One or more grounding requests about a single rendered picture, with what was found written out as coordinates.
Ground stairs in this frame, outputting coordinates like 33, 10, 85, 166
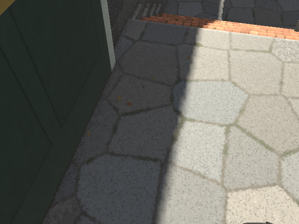
141, 13, 299, 40

